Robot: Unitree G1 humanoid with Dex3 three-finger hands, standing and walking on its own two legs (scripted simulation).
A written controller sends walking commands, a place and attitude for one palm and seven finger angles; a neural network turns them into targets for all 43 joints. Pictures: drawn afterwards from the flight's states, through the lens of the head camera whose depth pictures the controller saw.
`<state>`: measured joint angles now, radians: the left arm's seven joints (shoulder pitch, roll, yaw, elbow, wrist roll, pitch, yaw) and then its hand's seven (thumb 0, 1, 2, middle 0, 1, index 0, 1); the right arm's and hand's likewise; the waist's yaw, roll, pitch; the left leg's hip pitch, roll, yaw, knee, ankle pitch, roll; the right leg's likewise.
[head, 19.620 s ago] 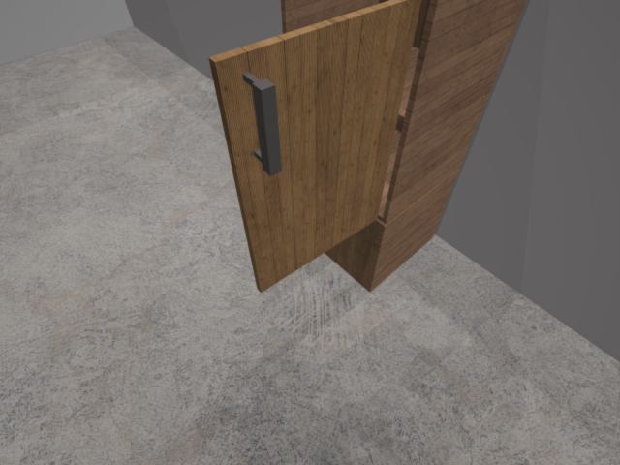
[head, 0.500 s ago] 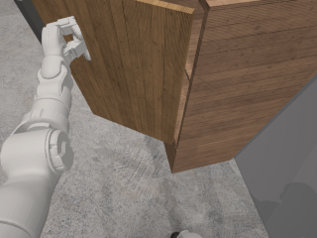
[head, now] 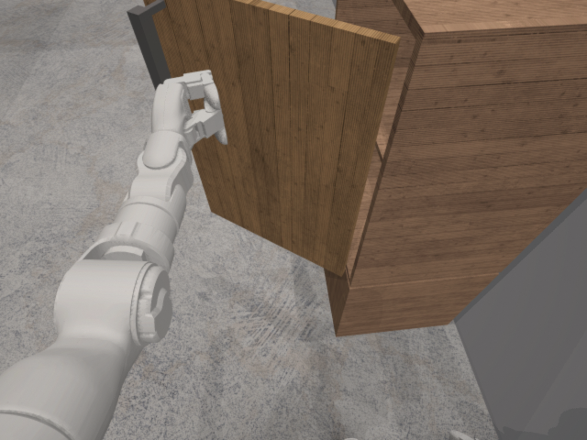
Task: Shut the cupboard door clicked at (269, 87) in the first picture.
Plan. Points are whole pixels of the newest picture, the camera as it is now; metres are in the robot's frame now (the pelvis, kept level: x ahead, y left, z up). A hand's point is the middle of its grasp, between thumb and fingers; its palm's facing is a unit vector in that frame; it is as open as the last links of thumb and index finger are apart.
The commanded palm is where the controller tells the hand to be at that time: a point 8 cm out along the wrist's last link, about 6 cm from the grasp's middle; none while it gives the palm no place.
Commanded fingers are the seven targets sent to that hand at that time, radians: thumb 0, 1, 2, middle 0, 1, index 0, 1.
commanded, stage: draw the hand back to the body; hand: left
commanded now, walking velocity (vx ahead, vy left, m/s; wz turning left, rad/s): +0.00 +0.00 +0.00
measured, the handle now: (163, 54) +0.68 +0.18 +0.15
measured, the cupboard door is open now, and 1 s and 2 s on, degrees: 54 54 54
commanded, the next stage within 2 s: step back with the hand held close in 1.60 s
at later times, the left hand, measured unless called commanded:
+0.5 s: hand (139, 184) +0.38 +0.15 +0.17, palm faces +0.00 -1.00 -0.01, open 3.1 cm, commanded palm +0.34 +0.20 +0.17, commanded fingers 0.00 0.90 0.90 -1.16 -1.35 -1.16 -1.35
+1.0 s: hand (23, 291) +0.26 +0.24 +0.17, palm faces +0.37 -0.88 -0.31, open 4.4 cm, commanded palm +0.20 +0.28 +0.18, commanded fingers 0.00 0.90 0.90 -0.47 -0.60 -0.47 -0.60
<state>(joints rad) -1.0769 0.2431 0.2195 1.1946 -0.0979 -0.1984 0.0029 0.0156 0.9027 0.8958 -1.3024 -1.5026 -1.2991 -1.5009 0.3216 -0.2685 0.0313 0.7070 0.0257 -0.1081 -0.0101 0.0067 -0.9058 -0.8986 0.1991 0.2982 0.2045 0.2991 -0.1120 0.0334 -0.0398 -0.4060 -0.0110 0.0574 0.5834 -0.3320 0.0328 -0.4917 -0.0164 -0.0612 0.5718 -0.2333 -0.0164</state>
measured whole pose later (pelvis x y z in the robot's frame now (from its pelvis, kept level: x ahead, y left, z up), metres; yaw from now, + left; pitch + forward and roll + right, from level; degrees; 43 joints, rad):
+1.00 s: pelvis +0.01 +0.01 +0.02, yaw +1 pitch -5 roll -1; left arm 0.19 0.30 0.21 -0.19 -0.07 -0.05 0.09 0.01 0.90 0.90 -0.74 -0.89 -0.74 -0.89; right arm 0.20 -0.22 0.05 0.64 0.01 0.01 -0.05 0.01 -0.90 -0.90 0.20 0.30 0.21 0.30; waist 0.05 0.10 0.04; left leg -0.02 -0.02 0.04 0.36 -0.26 0.04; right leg -0.10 -0.01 -0.08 0.36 -0.18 -0.01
